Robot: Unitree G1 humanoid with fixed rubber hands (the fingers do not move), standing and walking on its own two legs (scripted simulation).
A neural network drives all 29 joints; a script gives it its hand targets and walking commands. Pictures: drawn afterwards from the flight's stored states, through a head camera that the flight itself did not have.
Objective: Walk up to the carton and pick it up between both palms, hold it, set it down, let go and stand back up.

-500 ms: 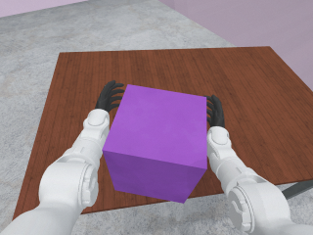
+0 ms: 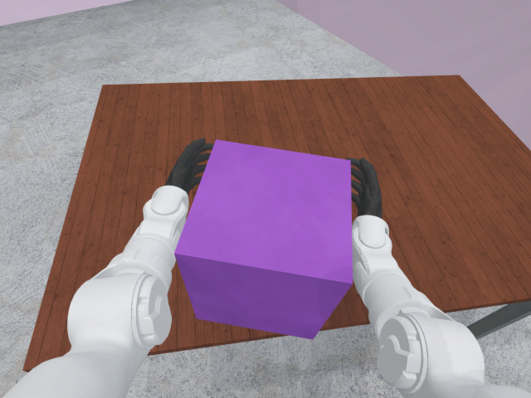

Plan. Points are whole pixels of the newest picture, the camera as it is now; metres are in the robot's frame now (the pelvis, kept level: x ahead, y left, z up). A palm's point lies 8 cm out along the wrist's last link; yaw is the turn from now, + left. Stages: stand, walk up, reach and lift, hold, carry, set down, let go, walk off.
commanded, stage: reach and lift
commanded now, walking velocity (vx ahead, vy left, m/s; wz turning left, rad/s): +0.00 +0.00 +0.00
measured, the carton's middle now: (267, 245) +0.36 -0.02 +0.00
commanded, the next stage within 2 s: none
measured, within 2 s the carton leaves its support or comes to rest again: leaves its support in 0.66 s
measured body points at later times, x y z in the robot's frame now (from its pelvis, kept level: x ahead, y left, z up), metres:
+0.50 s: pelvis +0.00 +0.00 +0.00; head +0.04 +0.03 +0.45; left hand +0.45 +0.11 +0.07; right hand +0.38 -0.18 +0.07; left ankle +0.02 +0.11 -0.74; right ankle -0.01 -0.12 -0.74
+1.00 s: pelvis -0.02 +0.00 +0.00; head -0.02 +0.02 +0.45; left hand +0.41 +0.12 +0.10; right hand +0.36 -0.17 +0.10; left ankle +0.02 +0.11 -0.74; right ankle -0.01 -0.12 -0.74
